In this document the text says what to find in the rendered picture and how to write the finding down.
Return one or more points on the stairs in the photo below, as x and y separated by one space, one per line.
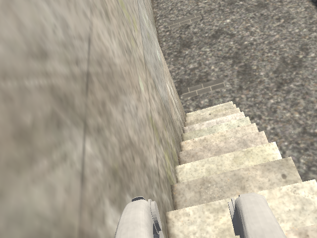
224 155

